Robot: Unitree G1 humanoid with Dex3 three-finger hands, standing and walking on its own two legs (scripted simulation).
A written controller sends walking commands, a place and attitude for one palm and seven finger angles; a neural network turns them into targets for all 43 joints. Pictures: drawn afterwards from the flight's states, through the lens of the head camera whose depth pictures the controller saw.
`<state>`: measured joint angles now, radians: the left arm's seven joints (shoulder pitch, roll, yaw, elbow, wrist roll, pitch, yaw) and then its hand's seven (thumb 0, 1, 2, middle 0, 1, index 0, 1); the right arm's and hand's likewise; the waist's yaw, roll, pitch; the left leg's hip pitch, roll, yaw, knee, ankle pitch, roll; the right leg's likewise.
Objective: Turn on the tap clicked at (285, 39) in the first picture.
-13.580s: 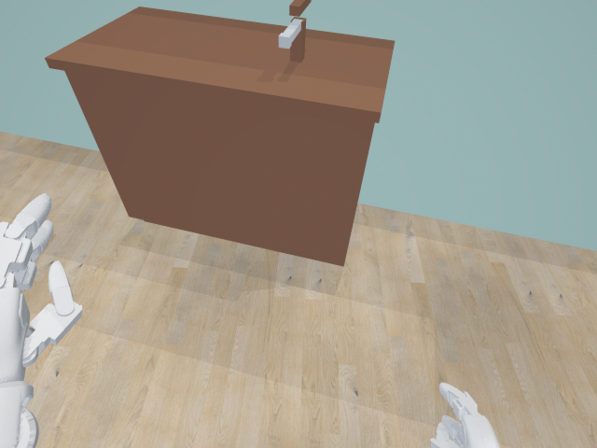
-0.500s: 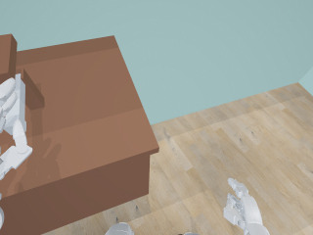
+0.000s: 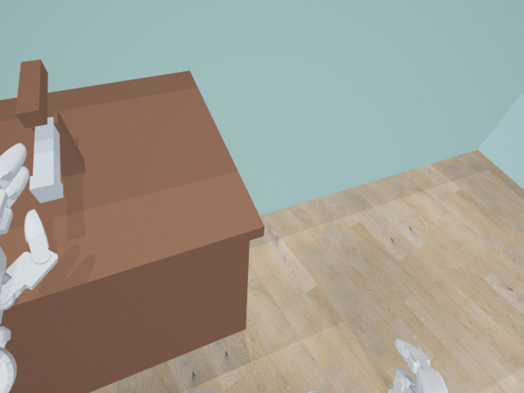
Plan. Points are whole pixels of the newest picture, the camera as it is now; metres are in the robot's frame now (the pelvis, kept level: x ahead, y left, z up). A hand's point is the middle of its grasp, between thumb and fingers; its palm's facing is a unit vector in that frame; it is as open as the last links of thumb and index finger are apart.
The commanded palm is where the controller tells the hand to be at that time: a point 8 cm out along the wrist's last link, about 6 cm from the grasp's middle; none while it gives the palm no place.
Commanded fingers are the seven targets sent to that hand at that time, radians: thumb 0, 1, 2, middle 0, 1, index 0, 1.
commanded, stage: come to a stop and stand still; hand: left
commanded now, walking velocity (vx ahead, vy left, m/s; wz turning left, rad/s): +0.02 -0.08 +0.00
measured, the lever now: (46, 187) +0.34 +0.31 +0.13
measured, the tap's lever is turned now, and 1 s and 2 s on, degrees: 0 0 0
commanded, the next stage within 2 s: look again from close up in 1.20 s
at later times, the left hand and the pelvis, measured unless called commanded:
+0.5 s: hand (62, 226) +0.25 +0.24 +0.18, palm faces +0.34 -0.87 -0.36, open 7.4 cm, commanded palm +0.19 +0.28 +0.19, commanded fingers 0.00 0.90 0.90 -0.20 -0.30 -0.20 -0.30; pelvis +0.01 +0.00 +0.02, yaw -2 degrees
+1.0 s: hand (27, 226) +0.25 +0.28 +0.17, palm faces +0.36 -0.87 -0.34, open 7.4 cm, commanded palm +0.19 +0.31 +0.19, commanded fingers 0.00 0.90 0.90 -0.20 -0.30 -0.20 -0.30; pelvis +0.03 +0.03 +0.02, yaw -1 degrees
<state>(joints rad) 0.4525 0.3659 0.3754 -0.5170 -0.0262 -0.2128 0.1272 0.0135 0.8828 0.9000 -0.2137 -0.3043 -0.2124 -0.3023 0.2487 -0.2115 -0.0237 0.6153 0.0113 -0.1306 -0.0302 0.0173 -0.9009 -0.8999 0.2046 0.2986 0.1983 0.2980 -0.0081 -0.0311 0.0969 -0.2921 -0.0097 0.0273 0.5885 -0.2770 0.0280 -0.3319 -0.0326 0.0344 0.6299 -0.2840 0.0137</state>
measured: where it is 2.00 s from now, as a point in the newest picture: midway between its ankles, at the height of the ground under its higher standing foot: outside the picture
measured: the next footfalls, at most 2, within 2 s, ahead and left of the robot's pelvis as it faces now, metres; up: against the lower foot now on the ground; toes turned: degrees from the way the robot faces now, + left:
none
